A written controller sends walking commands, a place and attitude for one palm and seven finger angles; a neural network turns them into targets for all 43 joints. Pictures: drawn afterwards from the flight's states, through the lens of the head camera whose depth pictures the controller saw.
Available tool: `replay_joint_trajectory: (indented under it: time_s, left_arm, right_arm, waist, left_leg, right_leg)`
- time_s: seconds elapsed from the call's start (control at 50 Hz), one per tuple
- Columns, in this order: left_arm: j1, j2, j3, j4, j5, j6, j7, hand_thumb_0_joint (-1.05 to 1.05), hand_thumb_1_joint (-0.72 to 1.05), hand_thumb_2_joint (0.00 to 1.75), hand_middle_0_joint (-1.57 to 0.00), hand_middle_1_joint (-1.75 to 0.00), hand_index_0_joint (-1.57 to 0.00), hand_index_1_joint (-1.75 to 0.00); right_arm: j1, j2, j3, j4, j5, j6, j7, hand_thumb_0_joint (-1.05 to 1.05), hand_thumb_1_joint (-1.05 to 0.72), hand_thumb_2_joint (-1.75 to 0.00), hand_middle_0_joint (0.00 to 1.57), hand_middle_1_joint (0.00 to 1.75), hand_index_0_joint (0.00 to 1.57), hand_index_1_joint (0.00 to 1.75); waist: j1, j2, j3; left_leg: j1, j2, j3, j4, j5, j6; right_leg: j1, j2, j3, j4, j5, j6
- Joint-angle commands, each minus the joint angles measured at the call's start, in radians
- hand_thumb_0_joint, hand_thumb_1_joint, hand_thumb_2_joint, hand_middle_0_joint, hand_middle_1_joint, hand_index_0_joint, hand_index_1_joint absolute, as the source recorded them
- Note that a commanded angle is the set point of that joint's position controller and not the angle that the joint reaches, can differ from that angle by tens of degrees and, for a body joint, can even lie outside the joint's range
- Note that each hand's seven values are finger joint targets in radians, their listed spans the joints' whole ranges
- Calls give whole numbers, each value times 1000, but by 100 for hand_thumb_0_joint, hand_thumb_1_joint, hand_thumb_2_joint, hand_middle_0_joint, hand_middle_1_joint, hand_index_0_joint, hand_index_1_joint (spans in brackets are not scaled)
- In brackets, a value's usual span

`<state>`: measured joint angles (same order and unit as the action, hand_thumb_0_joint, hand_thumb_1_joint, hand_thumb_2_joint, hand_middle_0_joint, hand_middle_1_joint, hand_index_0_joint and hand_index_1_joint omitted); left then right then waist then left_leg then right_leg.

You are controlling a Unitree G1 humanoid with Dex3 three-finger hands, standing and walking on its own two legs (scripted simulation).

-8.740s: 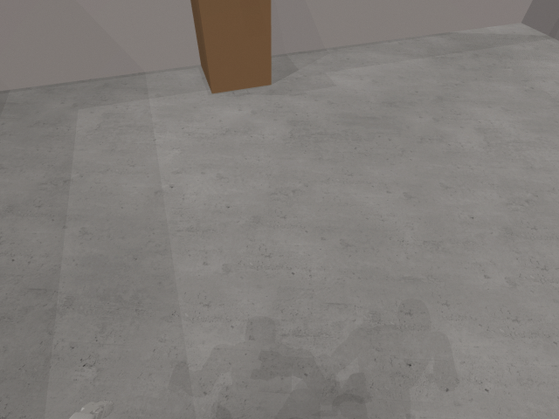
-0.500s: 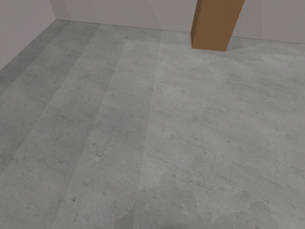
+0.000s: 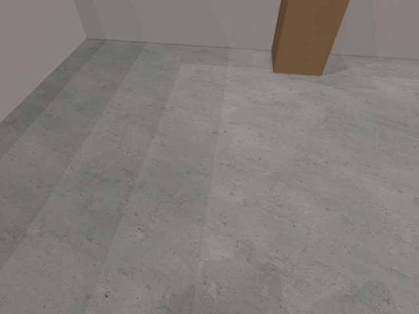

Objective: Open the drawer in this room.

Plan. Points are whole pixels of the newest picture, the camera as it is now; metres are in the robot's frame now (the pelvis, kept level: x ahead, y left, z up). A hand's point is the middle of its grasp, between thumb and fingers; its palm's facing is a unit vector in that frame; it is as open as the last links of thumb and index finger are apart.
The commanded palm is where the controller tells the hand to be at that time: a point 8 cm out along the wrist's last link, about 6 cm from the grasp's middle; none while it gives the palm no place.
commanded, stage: stand and wait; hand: left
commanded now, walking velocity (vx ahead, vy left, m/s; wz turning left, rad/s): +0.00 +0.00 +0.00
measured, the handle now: out of the picture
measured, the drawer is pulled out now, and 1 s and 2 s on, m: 0.00 0.00 0.00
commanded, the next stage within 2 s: turn or walk to find it in 1.98 s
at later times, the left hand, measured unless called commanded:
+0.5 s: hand out of the picture +0.02 +0.24 -0.15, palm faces +0.01 -0.94 -0.33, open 7.4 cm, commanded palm none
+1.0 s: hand out of the picture +0.02 +0.24 -0.15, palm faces -0.02 -0.95 -0.31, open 7.4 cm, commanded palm none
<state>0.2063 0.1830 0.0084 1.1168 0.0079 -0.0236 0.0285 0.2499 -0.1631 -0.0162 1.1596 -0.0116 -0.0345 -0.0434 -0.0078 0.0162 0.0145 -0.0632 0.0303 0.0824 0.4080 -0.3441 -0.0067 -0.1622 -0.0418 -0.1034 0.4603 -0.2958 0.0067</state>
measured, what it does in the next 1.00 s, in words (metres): stands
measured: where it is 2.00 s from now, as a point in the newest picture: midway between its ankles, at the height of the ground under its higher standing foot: outside the picture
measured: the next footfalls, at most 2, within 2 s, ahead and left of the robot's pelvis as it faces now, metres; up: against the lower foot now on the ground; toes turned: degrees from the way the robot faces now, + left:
none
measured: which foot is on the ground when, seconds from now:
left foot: down 0.00-1.00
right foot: down 0.00-1.00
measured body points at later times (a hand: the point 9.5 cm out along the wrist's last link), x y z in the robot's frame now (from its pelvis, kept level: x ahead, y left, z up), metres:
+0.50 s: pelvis -0.04 -0.02 +0.01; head -0.03 -0.02 +0.46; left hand +0.02 +0.29 -0.13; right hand +0.06 -0.32 -0.12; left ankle -0.08 +0.11 -0.74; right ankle -0.03 -0.12 -0.74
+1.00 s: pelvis -0.05 -0.01 +0.01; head -0.04 -0.01 +0.46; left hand +0.02 +0.28 -0.13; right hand +0.00 -0.30 -0.13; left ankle -0.08 +0.11 -0.74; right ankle -0.03 -0.12 -0.74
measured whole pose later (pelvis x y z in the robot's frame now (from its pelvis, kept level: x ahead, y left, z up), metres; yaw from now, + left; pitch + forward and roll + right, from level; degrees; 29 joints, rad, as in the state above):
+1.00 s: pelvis -0.05 -0.01 +0.01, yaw +0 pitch -2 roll +0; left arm 0.12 0.33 0.00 1.13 0.01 -0.01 -0.01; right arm 0.16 -0.33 0.01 1.13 -0.01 -0.01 0.00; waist 0.00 0.00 0.05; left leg -0.05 0.03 0.08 0.30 -0.21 -0.01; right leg -0.13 -0.03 -0.11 0.31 -0.15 -0.01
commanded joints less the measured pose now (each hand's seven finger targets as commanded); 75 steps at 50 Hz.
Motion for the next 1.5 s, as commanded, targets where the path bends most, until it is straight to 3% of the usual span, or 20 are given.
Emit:
replay_joint_trajectory:
  time_s: [0.0,0.12,0.3,0.48,0.84,1.02,1.48]
  left_arm:
    - [61,175,35,-27,3,-14,9,0,90,90,-20,-30,-20,-30]
    - [11,230,41,-38,4,-15,1,0,90,90,-20,-30,-20,-30]
    - [-75,317,42,-48,4,-13,-17,0,90,90,-20,-30,-20,-30]
    - [-129,363,40,-52,5,-7,-29,0,90,90,-20,-30,-20,-30]
    - [-137,368,36,-50,3,-7,-28,0,90,90,-20,-30,-20,-30]
    - [-126,362,33,-48,2,-12,-24,0,90,90,-20,-30,-20,-30]
    - [-133,370,31,-47,4,-9,-25,0,90,90,-20,-30,-20,-30]
  right_arm:
    - [50,-178,-26,-32,1,-4,-10,0,-90,-90,20,30,20,30]
    - [-30,-242,-28,-62,1,0,-4,0,-90,-90,20,30,20,30]
    - [-137,-336,-22,-102,1,5,11,0,-90,-90,20,30,20,30]
    - [-173,-386,-14,-116,-1,5,25,0,-90,-90,20,30,20,30]
    - [-146,-392,-10,-98,1,-1,28,0,-90,-90,20,30,20,30]
    - [-140,-385,-13,-96,1,-5,26,0,-90,-90,20,30,20,30]
    - [-166,-400,-14,-111,2,-6,25,0,-90,-90,20,30,20,30]
  waist:
    - [11,-32,-51]
    - [12,-9,-50]
    - [14,-5,-16]
    - [16,-9,-13]
    - [19,-25,-12]
    - [15,-10,-44]
    - [15,-8,-43]
  left_leg:
    - [-20,112,-63,-22,570,13]
    - [3,119,-68,-43,520,15]
    - [-7,122,-88,-115,333,20]
    - [-22,122,-102,-164,207,23]
    - [-51,123,-115,-179,208,22]
    - [-28,126,-113,-168,279,21]
    - [-7,127,-119,-172,337,21]
  right_leg:
    - [112,-117,88,-15,666,-55]
    - [110,-119,95,-59,613,-55]
    - [94,-121,123,-158,420,-45]
    - [79,-117,138,-219,219,-35]
    - [84,-117,127,-213,207,-32]
    - [108,-124,120,-197,305,-35]
    - [113,-126,107,-194,334,-31]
